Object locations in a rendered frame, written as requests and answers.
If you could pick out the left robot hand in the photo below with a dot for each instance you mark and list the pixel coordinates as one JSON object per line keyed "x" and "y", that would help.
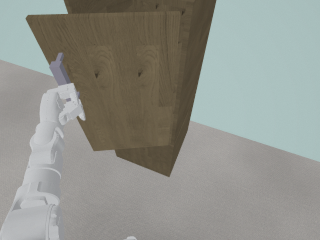
{"x": 52, "y": 108}

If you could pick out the left robot upper arm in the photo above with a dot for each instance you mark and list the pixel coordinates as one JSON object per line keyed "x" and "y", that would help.
{"x": 44, "y": 222}

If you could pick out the robot left forearm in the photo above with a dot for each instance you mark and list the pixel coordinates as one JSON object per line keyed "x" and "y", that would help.
{"x": 44, "y": 170}

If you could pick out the handle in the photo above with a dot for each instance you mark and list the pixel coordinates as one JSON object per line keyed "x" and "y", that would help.
{"x": 59, "y": 73}

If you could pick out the cupboard door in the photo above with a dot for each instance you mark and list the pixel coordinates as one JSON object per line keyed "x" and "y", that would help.
{"x": 123, "y": 64}

